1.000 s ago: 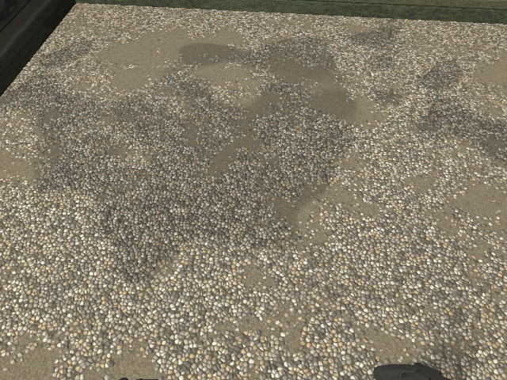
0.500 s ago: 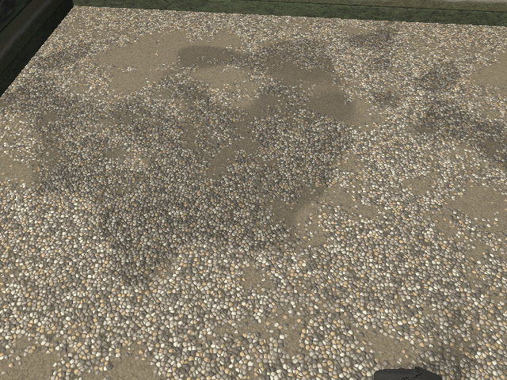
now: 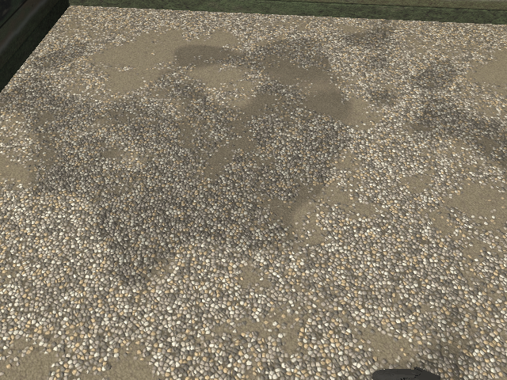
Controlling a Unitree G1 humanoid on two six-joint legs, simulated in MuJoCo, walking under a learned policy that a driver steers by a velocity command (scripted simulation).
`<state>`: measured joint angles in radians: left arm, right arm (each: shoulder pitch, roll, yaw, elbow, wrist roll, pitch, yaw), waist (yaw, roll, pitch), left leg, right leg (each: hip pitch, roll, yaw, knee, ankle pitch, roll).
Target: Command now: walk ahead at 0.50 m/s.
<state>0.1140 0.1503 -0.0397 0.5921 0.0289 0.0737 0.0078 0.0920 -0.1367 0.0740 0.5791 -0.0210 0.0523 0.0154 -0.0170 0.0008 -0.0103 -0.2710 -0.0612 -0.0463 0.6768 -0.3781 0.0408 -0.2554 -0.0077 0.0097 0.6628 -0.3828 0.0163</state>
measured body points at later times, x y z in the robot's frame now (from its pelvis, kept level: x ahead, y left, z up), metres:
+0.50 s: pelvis +0.00 +0.00 +0.00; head -0.01 +0.00 +0.45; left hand +0.20 +0.20 -0.08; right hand +0.20 -0.19 -0.07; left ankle -0.01 +0.10 -0.72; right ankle -0.02 -0.13 -0.72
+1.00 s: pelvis +0.00 +0.00 +0.00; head -0.01 +0.01 +0.45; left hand +0.20 +0.20 -0.08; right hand +0.20 -0.19 -0.07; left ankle -0.01 +0.10 -0.72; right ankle -0.02 -0.13 -0.72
